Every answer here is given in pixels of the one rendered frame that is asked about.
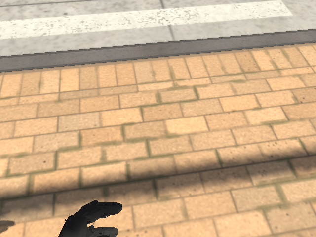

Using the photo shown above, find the robot left hand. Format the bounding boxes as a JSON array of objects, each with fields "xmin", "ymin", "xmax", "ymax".
[{"xmin": 58, "ymin": 200, "xmax": 122, "ymax": 237}]

